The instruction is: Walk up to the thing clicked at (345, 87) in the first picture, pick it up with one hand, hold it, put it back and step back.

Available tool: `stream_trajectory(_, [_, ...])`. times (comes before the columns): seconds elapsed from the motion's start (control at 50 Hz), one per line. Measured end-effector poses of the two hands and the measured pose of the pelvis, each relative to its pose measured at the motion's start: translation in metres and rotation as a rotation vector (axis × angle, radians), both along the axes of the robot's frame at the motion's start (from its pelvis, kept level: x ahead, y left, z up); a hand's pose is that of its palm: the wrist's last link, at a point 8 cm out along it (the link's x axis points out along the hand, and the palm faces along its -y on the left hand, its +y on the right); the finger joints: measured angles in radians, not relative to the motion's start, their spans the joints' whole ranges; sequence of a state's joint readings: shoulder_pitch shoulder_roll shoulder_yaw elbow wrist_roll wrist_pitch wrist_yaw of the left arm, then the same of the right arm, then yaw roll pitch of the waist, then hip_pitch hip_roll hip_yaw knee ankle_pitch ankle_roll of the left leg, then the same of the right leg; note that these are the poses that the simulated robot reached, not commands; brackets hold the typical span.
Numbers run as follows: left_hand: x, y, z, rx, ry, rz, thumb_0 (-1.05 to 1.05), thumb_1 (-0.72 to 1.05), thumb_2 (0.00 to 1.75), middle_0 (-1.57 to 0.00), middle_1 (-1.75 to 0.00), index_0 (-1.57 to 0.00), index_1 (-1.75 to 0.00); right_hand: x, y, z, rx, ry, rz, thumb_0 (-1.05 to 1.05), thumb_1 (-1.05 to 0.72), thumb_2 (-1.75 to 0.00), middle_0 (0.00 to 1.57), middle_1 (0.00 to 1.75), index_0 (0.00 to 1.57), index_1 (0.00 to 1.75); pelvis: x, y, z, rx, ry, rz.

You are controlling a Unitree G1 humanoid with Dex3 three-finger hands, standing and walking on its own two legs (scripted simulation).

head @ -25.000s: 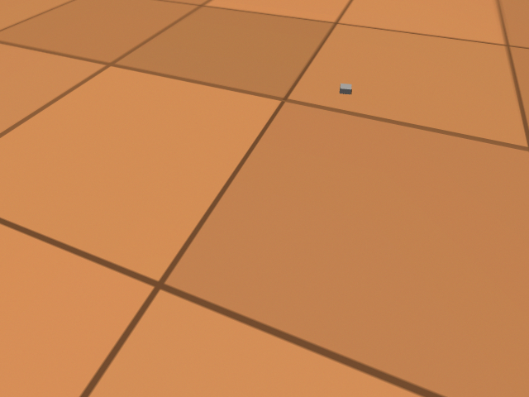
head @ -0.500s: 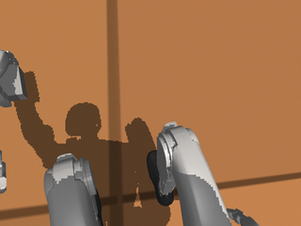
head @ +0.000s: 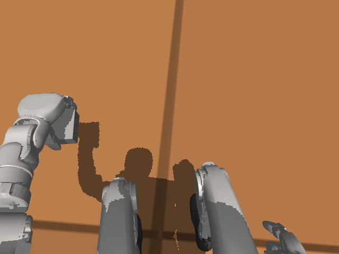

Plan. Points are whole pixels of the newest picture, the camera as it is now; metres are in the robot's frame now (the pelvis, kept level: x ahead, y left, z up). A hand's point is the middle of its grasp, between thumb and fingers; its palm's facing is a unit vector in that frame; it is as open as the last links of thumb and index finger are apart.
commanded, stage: lift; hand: left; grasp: from above
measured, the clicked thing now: (60, 127) +0.45 +0.25 -0.13
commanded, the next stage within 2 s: hold in 0.98 s
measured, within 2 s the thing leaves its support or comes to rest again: neither
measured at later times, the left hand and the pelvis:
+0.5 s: hand (21, 118) +0.38 +0.22 +0.11, palm faces -0.45 -0.06 -0.89, open 10.6 cm; pelvis +0.03 -0.02 +0.18, yaw +2 degrees
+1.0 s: hand out of the picture +0.39 +0.21 +0.20, palm faces -0.46 -0.06 -0.89, open 10.6 cm; pelvis +0.07 -0.02 +0.27, yaw +1 degrees
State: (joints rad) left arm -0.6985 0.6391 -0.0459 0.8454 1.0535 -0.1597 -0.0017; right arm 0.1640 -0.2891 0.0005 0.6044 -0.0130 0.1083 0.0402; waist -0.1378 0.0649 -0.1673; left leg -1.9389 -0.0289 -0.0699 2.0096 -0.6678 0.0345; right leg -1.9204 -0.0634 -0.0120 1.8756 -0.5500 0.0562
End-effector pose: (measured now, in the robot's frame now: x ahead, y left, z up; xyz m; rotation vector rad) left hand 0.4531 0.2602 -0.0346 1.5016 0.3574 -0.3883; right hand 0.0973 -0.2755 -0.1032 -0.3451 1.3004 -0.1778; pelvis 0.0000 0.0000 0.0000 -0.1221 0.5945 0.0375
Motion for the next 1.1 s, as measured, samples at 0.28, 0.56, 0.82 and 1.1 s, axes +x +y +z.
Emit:
stream_trajectory(0.28, [-0.046,-0.021,0.126,-0.001,-0.005,0.033,-0.01,-0.01,0.21,-0.84,-0.13,-0.84,-0.17,0.029,0.007,0.090,0.072,-0.144,-0.045,0.00,-0.89,-0.90,0.21,0.30,0.21,0.30,0.013,-0.011,0.103,0.058,-0.125,-0.011])
stream_trajectory(0.56, [-0.072,-0.045,0.216,-0.005,-0.015,0.043,-0.01,-0.02,0.21,-0.85,-0.13,-0.85,-0.17,0.034,-0.010,0.186,0.051,-0.235,-0.084,0.00,-0.90,-0.90,0.20,0.30,0.21,0.30,0.032,-0.024,0.193,0.091,-0.274,-0.017])
stream_trajectory(0.82, [-0.063,-0.051,0.264,0.009,-0.014,0.074,-0.01,-0.03,0.23,-0.83,-0.19,-0.83,-0.22,0.046,-0.015,0.235,0.051,-0.241,-0.110,0.01,-0.90,-0.90,0.20,0.30,0.21,0.30,0.056,-0.025,0.244,0.104,-0.357,-0.024])
stream_trajectory(1.1, [-0.053,-0.045,0.301,-0.002,0.005,0.072,0.00,-0.02,0.24,-0.80,-0.27,-0.80,-0.30,0.077,-0.001,0.265,0.081,-0.271,-0.107,0.01,-0.90,-0.90,0.20,0.30,0.21,0.30,0.079,-0.018,0.273,0.105,-0.416,-0.033])
